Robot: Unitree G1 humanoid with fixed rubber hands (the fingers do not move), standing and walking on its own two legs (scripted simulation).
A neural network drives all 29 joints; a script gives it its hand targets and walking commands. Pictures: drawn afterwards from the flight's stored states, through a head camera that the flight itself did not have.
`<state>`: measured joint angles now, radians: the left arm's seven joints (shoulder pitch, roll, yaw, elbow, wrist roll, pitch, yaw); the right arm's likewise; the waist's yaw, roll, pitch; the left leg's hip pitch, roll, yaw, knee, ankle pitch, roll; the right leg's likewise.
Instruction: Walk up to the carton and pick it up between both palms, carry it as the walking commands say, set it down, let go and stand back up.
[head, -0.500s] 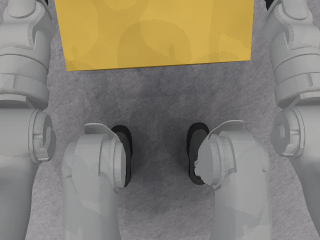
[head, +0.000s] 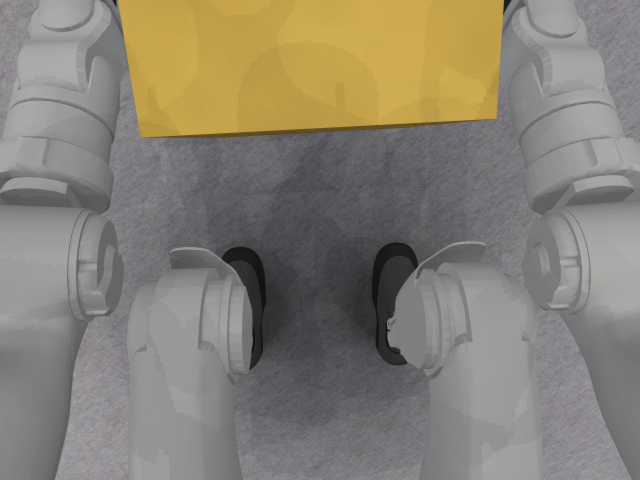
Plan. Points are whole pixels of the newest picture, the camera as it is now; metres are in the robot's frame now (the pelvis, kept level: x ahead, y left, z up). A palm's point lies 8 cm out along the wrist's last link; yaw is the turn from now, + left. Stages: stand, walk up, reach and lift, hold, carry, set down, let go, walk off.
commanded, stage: reach and lift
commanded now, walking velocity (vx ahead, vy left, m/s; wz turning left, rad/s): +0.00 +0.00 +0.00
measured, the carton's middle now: (309, 27) +0.53 +0.01 -0.24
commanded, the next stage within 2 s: none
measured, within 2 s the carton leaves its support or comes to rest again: leaves its support in 0.88 s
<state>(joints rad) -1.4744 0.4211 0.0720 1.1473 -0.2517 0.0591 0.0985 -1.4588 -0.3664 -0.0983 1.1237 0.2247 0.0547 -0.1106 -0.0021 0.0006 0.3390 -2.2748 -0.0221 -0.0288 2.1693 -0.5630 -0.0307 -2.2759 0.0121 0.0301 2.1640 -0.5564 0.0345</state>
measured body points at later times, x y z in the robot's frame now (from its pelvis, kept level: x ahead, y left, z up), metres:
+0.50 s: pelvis +0.00 +0.00 +0.00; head +0.37 +0.00 +0.24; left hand +0.57 +0.20 -0.17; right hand +0.56 -0.18 -0.17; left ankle +0.11 +0.13 -0.34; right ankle +0.11 -0.13 -0.34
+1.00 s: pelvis +0.01 +0.00 +0.00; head +0.37 +0.00 +0.26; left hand +0.58 +0.19 -0.15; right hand +0.56 -0.19 -0.15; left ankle +0.11 +0.13 -0.34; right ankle +0.11 -0.13 -0.34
